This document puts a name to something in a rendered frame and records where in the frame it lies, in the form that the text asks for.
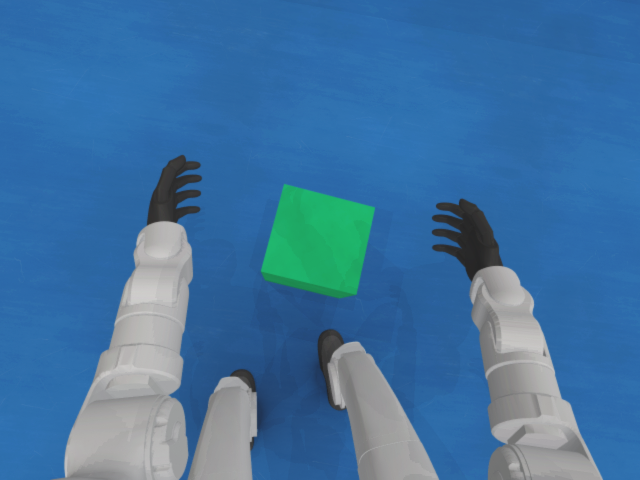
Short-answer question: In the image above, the robot right shin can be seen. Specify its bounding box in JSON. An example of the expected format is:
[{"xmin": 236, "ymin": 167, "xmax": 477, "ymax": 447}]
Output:
[{"xmin": 330, "ymin": 342, "xmax": 375, "ymax": 362}]

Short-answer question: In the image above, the left robot forearm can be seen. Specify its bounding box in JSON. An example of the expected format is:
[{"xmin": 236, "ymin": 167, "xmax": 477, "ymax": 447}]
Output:
[{"xmin": 64, "ymin": 221, "xmax": 193, "ymax": 478}]

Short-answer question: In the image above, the robot left upper arm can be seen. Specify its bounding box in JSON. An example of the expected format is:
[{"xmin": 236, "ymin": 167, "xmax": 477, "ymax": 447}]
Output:
[{"xmin": 52, "ymin": 394, "xmax": 188, "ymax": 480}]

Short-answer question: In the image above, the right robot forearm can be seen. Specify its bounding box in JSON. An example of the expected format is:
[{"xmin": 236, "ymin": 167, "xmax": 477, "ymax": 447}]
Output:
[{"xmin": 469, "ymin": 266, "xmax": 603, "ymax": 480}]

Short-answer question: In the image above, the carton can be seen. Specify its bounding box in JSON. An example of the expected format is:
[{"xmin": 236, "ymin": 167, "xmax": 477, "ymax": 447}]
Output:
[{"xmin": 261, "ymin": 184, "xmax": 375, "ymax": 298}]

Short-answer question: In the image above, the robot right upper arm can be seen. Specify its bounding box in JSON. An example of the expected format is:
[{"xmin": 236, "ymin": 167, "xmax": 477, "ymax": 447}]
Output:
[{"xmin": 488, "ymin": 443, "xmax": 601, "ymax": 480}]

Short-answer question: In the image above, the right robot thigh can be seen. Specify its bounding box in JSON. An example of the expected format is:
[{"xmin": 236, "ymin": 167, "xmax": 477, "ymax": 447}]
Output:
[{"xmin": 328, "ymin": 351, "xmax": 439, "ymax": 480}]

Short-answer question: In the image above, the left robot hand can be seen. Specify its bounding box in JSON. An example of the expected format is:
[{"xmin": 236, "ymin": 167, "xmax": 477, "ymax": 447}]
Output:
[{"xmin": 147, "ymin": 155, "xmax": 202, "ymax": 226}]

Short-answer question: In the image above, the right robot hand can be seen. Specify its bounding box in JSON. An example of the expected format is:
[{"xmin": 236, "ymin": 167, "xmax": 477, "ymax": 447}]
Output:
[{"xmin": 432, "ymin": 199, "xmax": 503, "ymax": 282}]

